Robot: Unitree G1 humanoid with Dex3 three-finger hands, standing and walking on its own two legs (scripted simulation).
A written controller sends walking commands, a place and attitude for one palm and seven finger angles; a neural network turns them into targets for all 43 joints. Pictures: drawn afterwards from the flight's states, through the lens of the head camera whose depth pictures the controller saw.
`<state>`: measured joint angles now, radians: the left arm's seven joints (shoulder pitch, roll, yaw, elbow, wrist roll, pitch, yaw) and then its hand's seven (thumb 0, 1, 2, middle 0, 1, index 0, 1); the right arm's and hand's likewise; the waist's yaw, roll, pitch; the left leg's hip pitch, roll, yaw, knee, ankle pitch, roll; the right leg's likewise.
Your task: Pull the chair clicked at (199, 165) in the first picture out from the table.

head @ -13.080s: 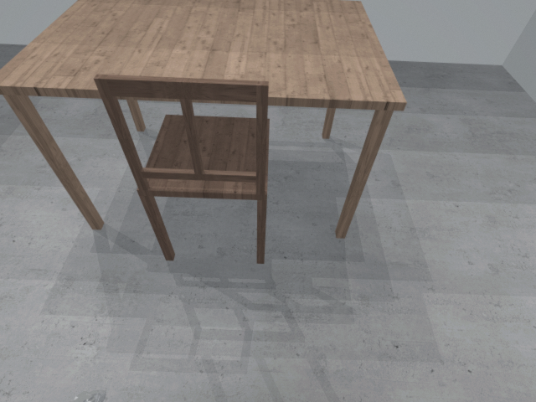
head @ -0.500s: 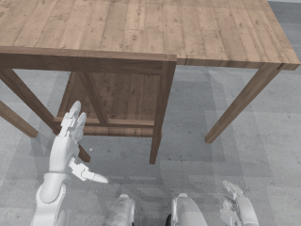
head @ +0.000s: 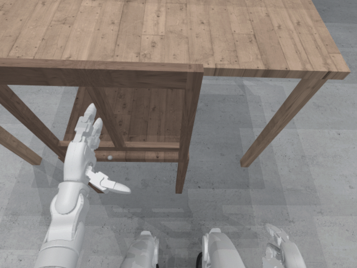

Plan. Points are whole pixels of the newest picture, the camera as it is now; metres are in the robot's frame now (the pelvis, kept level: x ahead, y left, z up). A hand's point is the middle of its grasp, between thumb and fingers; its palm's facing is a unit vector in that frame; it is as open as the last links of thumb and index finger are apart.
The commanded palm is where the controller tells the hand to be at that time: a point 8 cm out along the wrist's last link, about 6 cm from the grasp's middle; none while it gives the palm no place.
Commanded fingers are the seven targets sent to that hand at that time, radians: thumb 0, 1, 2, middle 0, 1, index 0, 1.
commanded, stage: push the fingers through the gap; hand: left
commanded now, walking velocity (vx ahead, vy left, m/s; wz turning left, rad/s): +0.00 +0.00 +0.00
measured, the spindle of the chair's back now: (109, 120) +0.44 +0.18 +0.01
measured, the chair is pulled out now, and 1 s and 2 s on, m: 0.00 0.00 0.00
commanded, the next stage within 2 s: hook a spindle and tug to test in 1.06 s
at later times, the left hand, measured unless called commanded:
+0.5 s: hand (113, 135) +0.40 +0.16 +0.02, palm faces +0.00 -1.00 -0.02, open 16.9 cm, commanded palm +0.38 +0.21 +0.02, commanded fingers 0.00 -0.50 0.30 -0.06 -0.08 -0.06 -0.08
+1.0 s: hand (116, 129) +0.41 +0.16 +0.02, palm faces +0.02 -1.00 -0.02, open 16.9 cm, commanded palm +0.39 +0.21 +0.02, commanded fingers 0.00 -0.50 0.30 -0.06 -0.08 -0.06 -0.08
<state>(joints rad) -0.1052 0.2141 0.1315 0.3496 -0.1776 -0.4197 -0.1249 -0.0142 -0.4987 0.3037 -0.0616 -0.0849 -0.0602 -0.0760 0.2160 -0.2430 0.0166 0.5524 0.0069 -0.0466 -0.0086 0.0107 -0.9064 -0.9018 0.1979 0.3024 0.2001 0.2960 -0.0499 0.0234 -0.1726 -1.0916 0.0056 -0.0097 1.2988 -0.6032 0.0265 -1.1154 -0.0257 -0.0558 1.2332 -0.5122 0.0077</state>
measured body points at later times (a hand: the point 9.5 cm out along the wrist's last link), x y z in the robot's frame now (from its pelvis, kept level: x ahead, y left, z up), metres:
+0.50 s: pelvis -0.01 +0.00 +0.00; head +0.12 +0.02 +0.43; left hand +0.39 +0.21 +0.02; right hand +0.12 -0.25 -0.12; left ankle +0.00 +0.10 -0.62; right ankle +0.04 -0.13 -0.62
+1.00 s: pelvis +0.00 +0.01 +0.00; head +0.13 +0.02 +0.43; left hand +0.41 +0.21 +0.02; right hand +0.09 -0.25 -0.12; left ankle +0.00 +0.10 -0.62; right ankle +0.04 -0.13 -0.62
